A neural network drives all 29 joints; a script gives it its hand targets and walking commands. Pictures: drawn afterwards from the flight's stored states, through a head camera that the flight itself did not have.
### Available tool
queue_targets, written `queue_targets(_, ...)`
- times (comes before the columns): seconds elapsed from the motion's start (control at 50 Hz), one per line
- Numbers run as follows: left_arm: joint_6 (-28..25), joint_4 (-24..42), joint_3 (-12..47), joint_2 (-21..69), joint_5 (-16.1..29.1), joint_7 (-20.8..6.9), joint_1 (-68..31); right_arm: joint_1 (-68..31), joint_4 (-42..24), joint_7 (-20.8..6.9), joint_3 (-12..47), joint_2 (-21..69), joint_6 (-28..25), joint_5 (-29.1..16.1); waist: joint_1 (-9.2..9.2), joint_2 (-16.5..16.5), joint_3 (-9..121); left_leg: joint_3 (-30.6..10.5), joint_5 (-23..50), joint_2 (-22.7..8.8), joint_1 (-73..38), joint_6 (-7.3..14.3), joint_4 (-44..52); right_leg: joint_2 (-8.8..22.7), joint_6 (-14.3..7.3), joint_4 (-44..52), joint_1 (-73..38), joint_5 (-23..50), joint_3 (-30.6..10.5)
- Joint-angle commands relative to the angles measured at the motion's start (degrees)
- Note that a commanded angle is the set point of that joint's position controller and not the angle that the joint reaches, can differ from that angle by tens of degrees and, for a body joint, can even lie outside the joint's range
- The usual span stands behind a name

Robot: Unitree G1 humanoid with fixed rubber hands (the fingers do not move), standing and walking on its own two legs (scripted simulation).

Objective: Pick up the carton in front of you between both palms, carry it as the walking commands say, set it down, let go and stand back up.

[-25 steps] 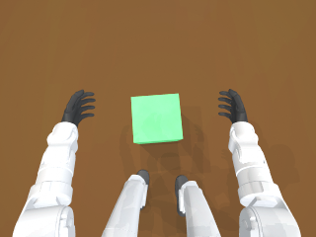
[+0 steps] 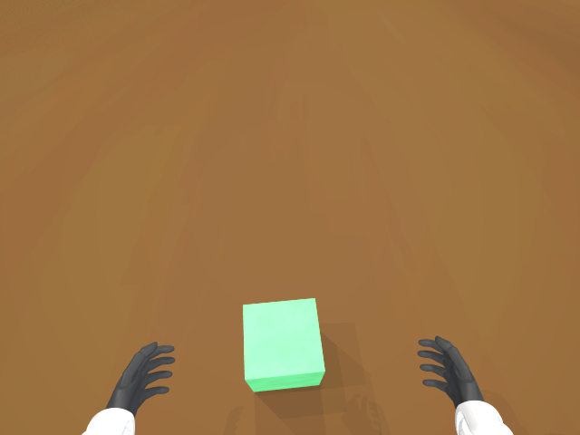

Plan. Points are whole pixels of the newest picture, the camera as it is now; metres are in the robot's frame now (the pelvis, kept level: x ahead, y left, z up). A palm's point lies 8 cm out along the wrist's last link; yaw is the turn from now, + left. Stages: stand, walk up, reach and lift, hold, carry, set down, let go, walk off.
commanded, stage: let go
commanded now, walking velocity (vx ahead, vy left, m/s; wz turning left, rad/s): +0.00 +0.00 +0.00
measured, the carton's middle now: (283, 347) +0.37 +0.05 -0.65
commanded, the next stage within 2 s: stand in 0.50 s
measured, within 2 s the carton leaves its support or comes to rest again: neither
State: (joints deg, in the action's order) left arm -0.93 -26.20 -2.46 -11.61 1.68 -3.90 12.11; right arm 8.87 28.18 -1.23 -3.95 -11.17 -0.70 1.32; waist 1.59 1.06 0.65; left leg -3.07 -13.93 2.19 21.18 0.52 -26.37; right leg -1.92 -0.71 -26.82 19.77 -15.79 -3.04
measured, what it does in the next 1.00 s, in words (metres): stands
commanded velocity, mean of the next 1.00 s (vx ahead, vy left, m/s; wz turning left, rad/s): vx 0.00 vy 0.00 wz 0.00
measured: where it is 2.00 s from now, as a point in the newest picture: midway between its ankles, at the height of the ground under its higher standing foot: outside the picture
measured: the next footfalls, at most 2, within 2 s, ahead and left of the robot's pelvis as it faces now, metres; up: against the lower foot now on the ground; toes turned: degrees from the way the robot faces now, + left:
none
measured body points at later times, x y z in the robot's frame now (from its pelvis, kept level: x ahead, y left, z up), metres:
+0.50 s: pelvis -0.01 -0.01 +0.00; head +0.00 -0.01 +0.45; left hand +0.16 +0.24 -0.07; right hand +0.16 -0.24 -0.08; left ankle -0.02 +0.11 -0.74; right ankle -0.03 -0.11 -0.74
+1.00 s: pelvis +0.04 +0.01 -0.01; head +0.03 +0.01 +0.44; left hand +0.11 +0.28 -0.12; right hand +0.14 -0.25 -0.13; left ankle -0.02 +0.11 -0.74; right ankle -0.03 -0.11 -0.74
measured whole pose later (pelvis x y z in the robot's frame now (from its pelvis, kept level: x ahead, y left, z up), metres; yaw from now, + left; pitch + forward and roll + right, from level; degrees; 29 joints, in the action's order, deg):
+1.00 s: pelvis +0.04 +0.01 -0.01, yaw +3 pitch +4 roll +0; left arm -1.9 -40.3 0.2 -15.6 -0.9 2.3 20.4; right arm 18.8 45.6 0.9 -0.4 -14.2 -2.5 1.2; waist 0.8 -0.8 5.6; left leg -4.9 -21.7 4.0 15.6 1.5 -34.0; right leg 0.6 0.0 -32.9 12.2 -24.2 1.2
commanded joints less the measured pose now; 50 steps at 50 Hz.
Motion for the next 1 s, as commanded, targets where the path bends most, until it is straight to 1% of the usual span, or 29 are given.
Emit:
queue_targets(0.0,0.36,6.06,-1.39,-5.98,-0.26,-0.2,-0.18,1.48,-6.67,-0.69,-0.27,-4.75,0.22,-0.64,-1.57,-3.8,7.78,1.45,16.41,0.18,-13.07,-1.44,3.07,0.56,2.32,4.83,-9.32,17.83,0.58)
queue_targets(0.1,3.98,6.42,-1.77,-6.77,-1.35,-0.6,-1.07,1.46,-8.28,-1.98,0.89,-4.98,3.64,-1.38,-1.53,-3.17,-0.59,2.3,7.35,0.48,-14.86,-1.2,3.98,1.65,1.87,7.5,-9.03,9.46,0.51)
queue_targets(0.18,6.53,6.56,-2.23,-6.96,-2.26,-0.67,-1.2,0.84,-8.93,-2.53,1.0,-5.31,6.04,-1.46,-1.08,-1.54,-4.09,2.68,5.56,0.63,-16.61,-1.28,3.47,2.05,1.35,8.04,-8.82,6.73,0.44)
queue_targets(0.26,8.11,6.75,-2.43,-6.78,-2.81,-0.62,-1.24,0.78,-9.3,-2.6,0.68,-5.48,7.55,-1.07,-0.9,-1.06,-5.17,2.85,6.14,0.81,-17.98,-1.36,3.2,1.98,1.24,7.74,-9.8,7.79,0.63)
queue_targets(0.38,8.62,7.57,-2.33,-6.24,-3.08,-0.69,-1.85,1.47,-9.78,-2.43,0.05,-5.72,8.25,-0.18,-1.62,-2.48,-4.47,2.7,8.06,0.88,-19.67,-1.28,2.91,1.5,1.47,6.81,-10.92,10.71,1.16)
queue_targets(0.4,11.62,10.69,-2.92,-8.55,-4.51,0.98,-4.36,4.79,-7.01,-1.38,-0.39,-6.27,6.67,-0.72,-2.13,-1.61,-1.15,3.13,7.08,1.79,-18.44,-1.43,1.53,1.5,1.36,4.9,-14.03,14.83,0.54)
queue_targets(0.42,12.45,10.48,-2.24,-7.96,-3.87,1.64,-2.83,3.9,-7.52,-0.77,-0.05,-5.96,6.31,-1.1,-2.19,-2.73,-1.53,2.97,7.15,1.67,-17.27,-1.21,1.26,1.43,1.45,4.11,-14.37,16.31,0.76)
queue_targets(0.48,13.22,10.64,-1.4,-7.15,-3.09,2.48,-2.29,1.82,-8.43,-0.48,0.81,-6.03,6.08,-1.62,-1.62,-2.62,-2.32,2.63,7.16,1.34,-15.64,-0.95,1.15,1.23,1.27,3.77,-14.32,14.74,1.24)
queue_targets(0.5,5.17,0.73,-1.59,-9.12,-4.09,4.31,1.41,8.3,2.12,1.55,0.23,-10.1,2.21,1.0,-1.57,-6.06,-5.06,-3.76,-6.79,-5.91,-4.81,-2.52,5.02,5.58,1.89,5.1,-7.83,-11.87,0.5)
queue_targets(0.52,2.21,0.79,-1.45,-9.62,-5.14,5.16,3.51,8.31,2.39,2.33,-0.32,-12.03,0.73,1.94,-0.9,-3.64,-8.32,-5.19,-12.3,-6.07,-1.98,-2.34,6.01,6.29,1.72,5.89,-5.98,-15.69,-2.16)
queue_targets(0.54,0.33,-0.47,-1.2,-9.16,-5.32,5.41,2.66,6.78,3.26,2.29,-0.03,-10.64,-0.54,1.89,-1.02,-2.35,-8.05,-5.93,-11.5,-5.92,0.15,-2.13,5.98,6.71,1.38,4.97,-5.55,-13.93,-3.03)
queue_targets(0.56,-1.09,-1.27,-0.9,-8.76,-5.14,5.42,2.02,6.67,4.26,2.09,0.34,-9.71,-1.73,1.43,-1.1,-1.29,-5.95,-6.46,-9.22,-5.81,0.58,-1.79,5.68,7.26,0.96,3.84,-6.8,-11.02,-3.69)
queue_targets(0.6,-2.81,-3.0,-0.61,-8.64,-4.5,5.14,1.9,5.63,5.98,1.41,0.77,-8.71,-3.55,0.66,-0.57,0.15,1.17,-6.94,0.06,-5.78,-2.32,-0.82,3.61,7.41,0.55,1.27,-9.72,-2.58,-3.55)
queue_targets(0.64,-3.65,-4.51,-0.33,-9.25,-4.02,5.11,2.29,5.93,7.63,1.12,0.81,-8.94,-4.46,0.32,-0.55,0.2,4.99,-7.3,9.95,-6.04,-4.56,-0.15,1.32,7.43,0.58,-0.31,-10.82,4.11,-3.16)
queue_targets(0.68,-3.76,-5.89,-0.1,-9.83,-3.74,5.35,3.41,7.56,9.38,1.23,0.83,-9.5,-4.51,0.17,-0.71,-0.04,6.0,-7.22,15.71,-5.95,-5.46,0.26,-0.41,7.4,0.83,-1.43,-10.75,8.79,-2.58)
queue_targets(0.72,-3.47,-7.07,0.14,-10.21,-3.52,5.6,4.91,9.29,10.91,1.46,0.97,-9.87,-4.17,0.11,-0.81,-0.32,5.72,-7.08,18.17,-5.7,-5.46,0.54,-1.53,7.33,0.98,-2.2,-10.23,11.28,-1.98)
queue_targets(0.82,-2.54,-9.1,0.62,-10.42,-2.98,6.08,7.93,11.55,13.19,1.96,1.46,-10.08,-3.23,-0.06,-0.9,-1.03,4.3,-6.84,20.8,-5.17,-5.01,0.99,-3.42,7.29,0.72,-3.26,-9.09,14.58,-0.86)
queue_targets(0.92,-1.8,-10.64,0.92,-10.39,-2.55,6.39,9.86,12.36,14.62,2.34,1.81,-10.05,-2.46,-0.18,-0.94,-1.46,3.52,-6.73,22.13,-4.8,-5.13,1.35,-4.72,7.3,0.31,-3.94,-9.06,17.56,0.16)
queue_targets(0.98,-1.36,-11.53,1.01,-10.33,-2.45,6.55,10.71,12.48,15.31,2.53,1.97,-9.92,-2.0,-0.24,-0.94,-1.49,3.07,-6.78,22.18,-4.63,-5.23,1.6,-5.11,7.24,0.14,-4.02,-9.18,18.02,0.69)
